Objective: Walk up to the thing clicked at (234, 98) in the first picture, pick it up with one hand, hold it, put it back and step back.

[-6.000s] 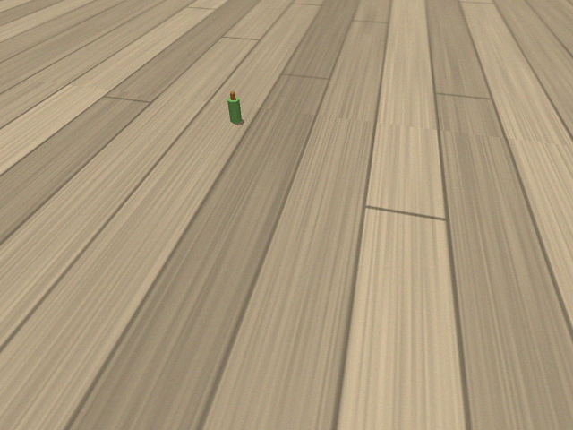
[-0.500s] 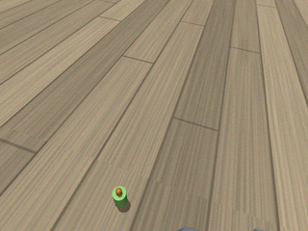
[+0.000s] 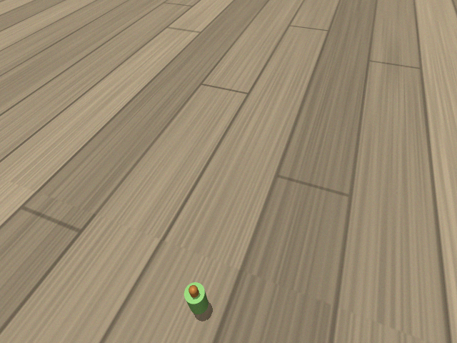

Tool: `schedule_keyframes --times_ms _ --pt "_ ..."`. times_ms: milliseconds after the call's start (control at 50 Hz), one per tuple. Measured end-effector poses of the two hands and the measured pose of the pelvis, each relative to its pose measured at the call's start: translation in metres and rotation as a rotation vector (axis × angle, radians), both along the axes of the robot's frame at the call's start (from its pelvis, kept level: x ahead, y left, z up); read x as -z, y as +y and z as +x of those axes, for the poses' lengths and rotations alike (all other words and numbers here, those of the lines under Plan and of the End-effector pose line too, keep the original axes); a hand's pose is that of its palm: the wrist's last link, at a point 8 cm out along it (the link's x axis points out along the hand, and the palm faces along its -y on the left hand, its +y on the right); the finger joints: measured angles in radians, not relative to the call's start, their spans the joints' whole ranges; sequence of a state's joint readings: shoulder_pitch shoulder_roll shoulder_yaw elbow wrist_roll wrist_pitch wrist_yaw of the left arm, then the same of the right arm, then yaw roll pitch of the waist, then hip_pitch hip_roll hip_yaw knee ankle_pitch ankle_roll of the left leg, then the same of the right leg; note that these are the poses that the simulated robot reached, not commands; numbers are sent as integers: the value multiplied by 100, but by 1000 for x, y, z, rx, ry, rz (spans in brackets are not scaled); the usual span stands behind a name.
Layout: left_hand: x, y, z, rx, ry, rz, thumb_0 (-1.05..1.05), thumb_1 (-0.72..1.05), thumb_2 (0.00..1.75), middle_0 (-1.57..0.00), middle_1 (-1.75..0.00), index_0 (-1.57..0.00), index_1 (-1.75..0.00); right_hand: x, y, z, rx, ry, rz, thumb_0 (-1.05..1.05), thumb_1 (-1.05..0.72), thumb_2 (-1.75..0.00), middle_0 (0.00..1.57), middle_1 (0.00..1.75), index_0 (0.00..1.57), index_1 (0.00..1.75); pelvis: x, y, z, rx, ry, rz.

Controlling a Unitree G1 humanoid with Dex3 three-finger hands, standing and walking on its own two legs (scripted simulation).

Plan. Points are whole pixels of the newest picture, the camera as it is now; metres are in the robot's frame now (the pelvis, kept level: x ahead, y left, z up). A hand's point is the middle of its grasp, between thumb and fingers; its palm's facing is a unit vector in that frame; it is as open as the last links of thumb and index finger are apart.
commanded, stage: walk up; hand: left
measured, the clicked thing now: (196, 296) +0.38 +0.17 -0.66
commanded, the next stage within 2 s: stand in 1.34 s
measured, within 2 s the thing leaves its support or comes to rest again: neither
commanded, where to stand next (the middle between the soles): +0.05 -0.02 m, yaw -2 degrees
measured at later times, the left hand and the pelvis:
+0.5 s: hand out of the picture +0.11 +0.24 -0.14, palm faces -0.02 -0.94 -0.34, open 7.4 cm; pelvis +0.02 -0.02 +0.01, yaw +0 degrees
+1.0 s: hand out of the picture +0.12 +0.24 -0.14, palm faces +0.00 -0.94 -0.33, open 7.4 cm; pelvis +0.04 -0.01 +0.02, yaw +0 degrees
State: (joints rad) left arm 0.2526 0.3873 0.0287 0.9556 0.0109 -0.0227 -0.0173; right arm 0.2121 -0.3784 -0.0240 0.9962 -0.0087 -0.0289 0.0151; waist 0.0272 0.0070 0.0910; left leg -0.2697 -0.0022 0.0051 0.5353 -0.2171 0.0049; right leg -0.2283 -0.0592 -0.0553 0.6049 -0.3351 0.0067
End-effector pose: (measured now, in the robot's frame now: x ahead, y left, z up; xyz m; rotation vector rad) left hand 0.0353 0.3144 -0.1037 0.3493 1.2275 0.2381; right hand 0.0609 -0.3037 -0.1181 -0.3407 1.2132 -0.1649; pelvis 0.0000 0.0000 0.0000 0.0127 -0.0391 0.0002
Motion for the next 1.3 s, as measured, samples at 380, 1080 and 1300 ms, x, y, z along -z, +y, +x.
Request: schedule_keyframes --times_ms 380,1080,1300 --pt "3 -34 64 53 -69 -35 1 90 89 -20 -30 -21 -30 -7 -21 28 50 -63 -6 0 -90 -90 20 30 20 30 -2 -17 14 8 -22 -14" --pt "-2 -30 76 -8 1 -59 1 90 89 -20 -30 -21 -30 -16 -6 52 43 3 8 0 -90 -90 20 30 20 30 -18 -12 37 3 0 -11" --pt "-3 -30 77 -19 9 -52 1 90 89 -20 -30 -21 -30 -13 -3 58 44 11 22 0 -90 -90 21 30 20 30 -18 -13 44 0 2 -11"
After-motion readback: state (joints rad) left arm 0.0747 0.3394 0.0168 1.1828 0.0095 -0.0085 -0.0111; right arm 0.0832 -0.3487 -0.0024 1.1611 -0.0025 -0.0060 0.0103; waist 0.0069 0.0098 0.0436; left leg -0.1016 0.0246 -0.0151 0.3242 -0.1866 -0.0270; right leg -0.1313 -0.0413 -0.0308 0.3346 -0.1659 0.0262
